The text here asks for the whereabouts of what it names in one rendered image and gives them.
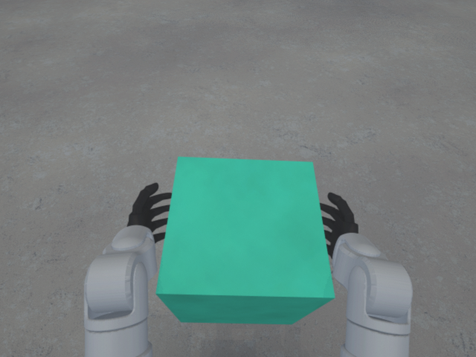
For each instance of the right robot forearm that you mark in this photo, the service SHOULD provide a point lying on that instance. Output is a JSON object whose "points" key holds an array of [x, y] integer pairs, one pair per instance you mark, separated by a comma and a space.
{"points": [[379, 296]]}

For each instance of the left robot forearm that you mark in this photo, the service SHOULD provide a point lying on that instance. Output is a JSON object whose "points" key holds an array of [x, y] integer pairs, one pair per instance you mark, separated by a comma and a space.
{"points": [[116, 296]]}

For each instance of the left robot hand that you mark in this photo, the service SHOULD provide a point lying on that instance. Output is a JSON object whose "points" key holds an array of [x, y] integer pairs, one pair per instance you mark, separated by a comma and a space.
{"points": [[142, 214]]}

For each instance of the carton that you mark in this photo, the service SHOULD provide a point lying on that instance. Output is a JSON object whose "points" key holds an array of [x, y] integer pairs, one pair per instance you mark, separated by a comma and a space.
{"points": [[244, 243]]}

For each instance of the right robot hand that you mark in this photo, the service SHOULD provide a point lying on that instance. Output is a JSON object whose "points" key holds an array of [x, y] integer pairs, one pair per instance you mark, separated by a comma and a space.
{"points": [[344, 220]]}

